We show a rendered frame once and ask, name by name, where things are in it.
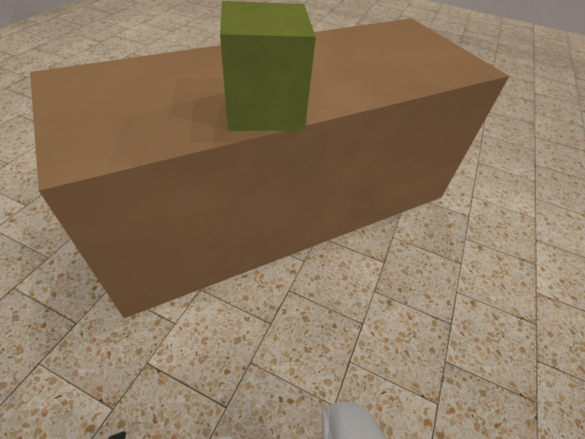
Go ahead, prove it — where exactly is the carton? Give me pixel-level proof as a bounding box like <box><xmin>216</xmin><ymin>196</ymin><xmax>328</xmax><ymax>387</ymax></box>
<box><xmin>220</xmin><ymin>1</ymin><xmax>315</xmax><ymax>131</ymax></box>

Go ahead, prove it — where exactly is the pedestal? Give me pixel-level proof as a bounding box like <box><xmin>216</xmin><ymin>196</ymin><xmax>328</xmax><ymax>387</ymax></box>
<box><xmin>30</xmin><ymin>18</ymin><xmax>509</xmax><ymax>318</ymax></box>

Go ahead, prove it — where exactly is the right robot thigh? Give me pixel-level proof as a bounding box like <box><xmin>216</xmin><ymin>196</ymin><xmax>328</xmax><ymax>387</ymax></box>
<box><xmin>322</xmin><ymin>402</ymin><xmax>387</xmax><ymax>439</ymax></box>

